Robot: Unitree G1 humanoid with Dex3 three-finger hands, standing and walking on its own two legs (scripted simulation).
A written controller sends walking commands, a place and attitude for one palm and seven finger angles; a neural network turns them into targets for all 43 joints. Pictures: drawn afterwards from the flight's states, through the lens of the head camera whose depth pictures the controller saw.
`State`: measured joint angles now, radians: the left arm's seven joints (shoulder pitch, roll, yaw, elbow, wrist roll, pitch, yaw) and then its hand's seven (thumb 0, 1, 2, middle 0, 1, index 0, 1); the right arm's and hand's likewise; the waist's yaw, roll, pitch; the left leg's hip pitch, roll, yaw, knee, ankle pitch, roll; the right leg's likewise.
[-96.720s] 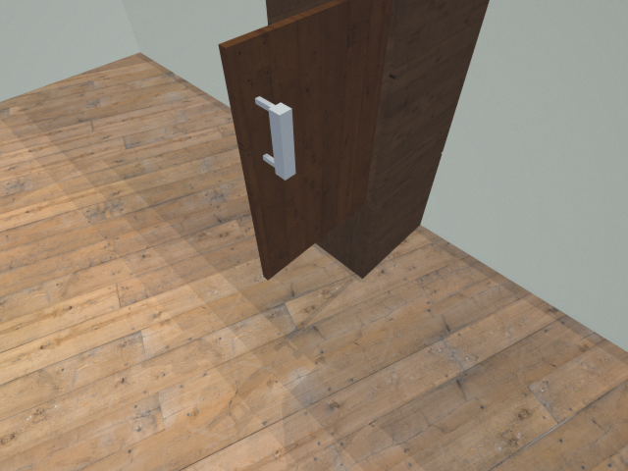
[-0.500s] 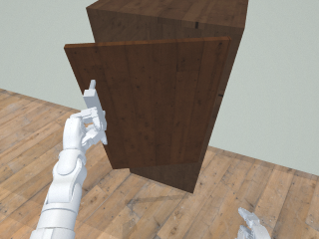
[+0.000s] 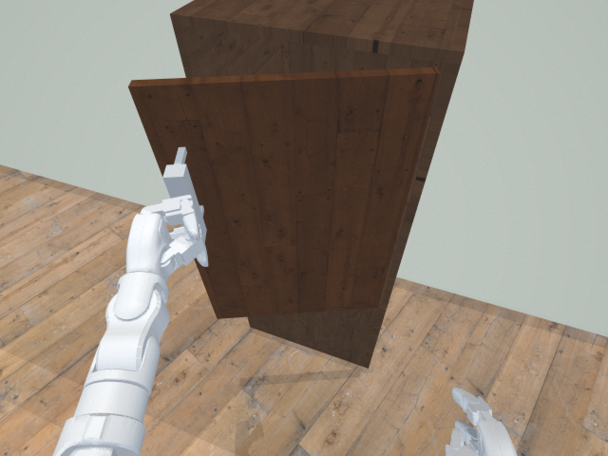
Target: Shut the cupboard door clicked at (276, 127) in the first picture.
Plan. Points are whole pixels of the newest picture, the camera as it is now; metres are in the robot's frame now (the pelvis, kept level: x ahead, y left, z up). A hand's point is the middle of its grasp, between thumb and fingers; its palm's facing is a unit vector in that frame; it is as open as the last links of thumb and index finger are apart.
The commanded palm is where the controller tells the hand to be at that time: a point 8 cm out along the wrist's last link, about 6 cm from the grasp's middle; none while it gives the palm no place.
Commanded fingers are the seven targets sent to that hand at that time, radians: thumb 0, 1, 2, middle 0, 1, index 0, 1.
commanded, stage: push the door shut along its arc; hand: left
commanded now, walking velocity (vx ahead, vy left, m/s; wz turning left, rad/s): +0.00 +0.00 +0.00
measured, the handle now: (189, 195) +0.45 +0.20 +0.10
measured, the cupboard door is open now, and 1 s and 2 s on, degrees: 25 8 0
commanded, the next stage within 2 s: pull the fist back off the door in 1.72 s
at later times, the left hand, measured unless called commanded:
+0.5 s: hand (209, 210) +0.41 +0.16 +0.11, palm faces -0.02 -1.00 -0.04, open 3.1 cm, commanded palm +0.40 +0.21 +0.11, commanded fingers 0.00 0.90 0.90 -1.30 -1.50 -1.30 -1.50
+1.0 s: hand (240, 178) +0.48 +0.13 +0.11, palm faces -0.20 -0.98 +0.01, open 3.1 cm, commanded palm +0.48 +0.19 +0.11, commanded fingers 0.00 0.90 0.90 -1.30 -1.50 -1.30 -1.50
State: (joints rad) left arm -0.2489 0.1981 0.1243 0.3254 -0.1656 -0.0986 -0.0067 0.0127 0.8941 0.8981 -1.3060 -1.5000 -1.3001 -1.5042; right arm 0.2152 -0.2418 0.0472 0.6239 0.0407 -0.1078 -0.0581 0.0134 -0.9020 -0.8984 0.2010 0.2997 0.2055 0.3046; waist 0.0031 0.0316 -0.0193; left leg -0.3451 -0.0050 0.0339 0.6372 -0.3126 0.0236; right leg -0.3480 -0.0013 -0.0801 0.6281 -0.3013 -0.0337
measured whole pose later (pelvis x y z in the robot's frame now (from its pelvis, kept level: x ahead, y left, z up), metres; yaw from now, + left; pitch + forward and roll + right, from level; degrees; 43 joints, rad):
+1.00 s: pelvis +0.00 +0.01 -0.02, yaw -1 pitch +12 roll -1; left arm -0.95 0.39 0.24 1.17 -0.17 -0.29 -0.32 0.01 0.89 0.90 -1.30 -1.50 -1.30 -1.50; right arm 0.37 -0.29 0.03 0.70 0.03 -0.08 -0.04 0.01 -0.90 -0.90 0.20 0.30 0.21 0.30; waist -0.14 0.02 -0.04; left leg -0.63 -0.01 0.05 0.77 -0.35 0.04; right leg -0.63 -0.01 -0.07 0.74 -0.32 -0.02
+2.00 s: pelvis +0.00 +0.01 -0.03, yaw +0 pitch +21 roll -2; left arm -1.25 0.34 0.33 1.30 -0.08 -0.25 0.08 -0.01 0.81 0.97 -1.30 -1.50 -1.30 -1.50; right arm 0.45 -0.28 0.01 0.71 -0.06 -0.09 0.03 0.01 -0.90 -0.90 0.20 0.30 0.20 0.30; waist -0.19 0.04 -0.10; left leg -0.87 0.01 0.01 0.89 -0.38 0.03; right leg -0.84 0.01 -0.11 0.82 -0.35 -0.03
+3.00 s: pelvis +0.02 +0.00 +0.00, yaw -3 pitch +9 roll +0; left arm -0.66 0.14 0.23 0.83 -0.06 -0.30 0.17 0.01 0.89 0.90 -1.30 -1.50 -1.30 -1.50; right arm 0.32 -0.23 0.00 0.63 0.00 -0.02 0.02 0.01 -0.90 -0.90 0.20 0.30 0.20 0.30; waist -0.06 0.04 -0.10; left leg -0.48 0.02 0.07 0.67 -0.34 0.02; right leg -0.51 0.02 -0.04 0.67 -0.32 -0.04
